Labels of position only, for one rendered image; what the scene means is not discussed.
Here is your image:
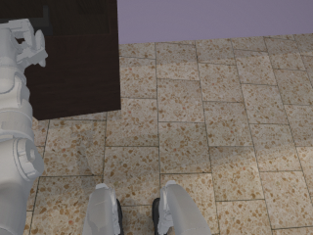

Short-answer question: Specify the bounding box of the right robot foot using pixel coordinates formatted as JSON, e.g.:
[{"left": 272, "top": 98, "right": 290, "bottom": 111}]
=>
[{"left": 152, "top": 198, "right": 168, "bottom": 235}]

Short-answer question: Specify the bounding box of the left robot shin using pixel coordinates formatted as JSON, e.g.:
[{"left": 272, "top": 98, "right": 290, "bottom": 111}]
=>
[{"left": 89, "top": 183, "right": 120, "bottom": 234}]

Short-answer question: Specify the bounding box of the robot left upper arm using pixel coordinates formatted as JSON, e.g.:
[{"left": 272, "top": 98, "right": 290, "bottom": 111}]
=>
[{"left": 0, "top": 137, "right": 44, "bottom": 235}]

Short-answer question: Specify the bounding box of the handle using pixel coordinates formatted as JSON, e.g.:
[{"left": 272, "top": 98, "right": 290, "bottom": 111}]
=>
[{"left": 0, "top": 5, "right": 53, "bottom": 36}]

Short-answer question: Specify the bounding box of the left robot hand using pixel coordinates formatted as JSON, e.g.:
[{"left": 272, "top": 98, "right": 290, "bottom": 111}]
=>
[{"left": 0, "top": 19, "right": 48, "bottom": 73}]

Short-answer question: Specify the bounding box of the left robot forearm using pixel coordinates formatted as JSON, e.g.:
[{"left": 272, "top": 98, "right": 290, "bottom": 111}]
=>
[{"left": 0, "top": 66, "right": 34, "bottom": 143}]

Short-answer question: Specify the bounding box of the drawer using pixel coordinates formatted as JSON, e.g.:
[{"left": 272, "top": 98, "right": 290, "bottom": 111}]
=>
[{"left": 0, "top": 0, "right": 110, "bottom": 36}]

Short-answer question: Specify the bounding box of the cabinet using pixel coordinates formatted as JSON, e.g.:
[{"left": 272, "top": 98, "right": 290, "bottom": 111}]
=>
[{"left": 15, "top": 0, "right": 121, "bottom": 121}]

